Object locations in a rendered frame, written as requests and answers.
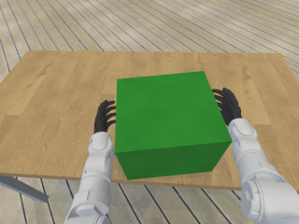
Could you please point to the robot right hand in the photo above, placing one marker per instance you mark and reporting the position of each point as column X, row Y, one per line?
column 229, row 105

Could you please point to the carton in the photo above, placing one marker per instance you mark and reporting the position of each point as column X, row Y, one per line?
column 168, row 125

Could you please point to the table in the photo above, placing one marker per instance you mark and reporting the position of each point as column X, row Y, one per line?
column 49, row 102

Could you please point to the robot right upper arm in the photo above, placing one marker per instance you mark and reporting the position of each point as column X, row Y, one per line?
column 269, row 202

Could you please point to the left robot forearm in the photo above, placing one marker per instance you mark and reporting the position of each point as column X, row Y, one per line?
column 93, row 193

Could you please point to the robot left hand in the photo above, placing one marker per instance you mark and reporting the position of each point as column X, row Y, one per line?
column 101, row 124

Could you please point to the robot left upper arm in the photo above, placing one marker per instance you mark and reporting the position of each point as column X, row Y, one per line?
column 90, row 219

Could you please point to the right robot forearm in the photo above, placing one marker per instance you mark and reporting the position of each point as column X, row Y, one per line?
column 248, row 154

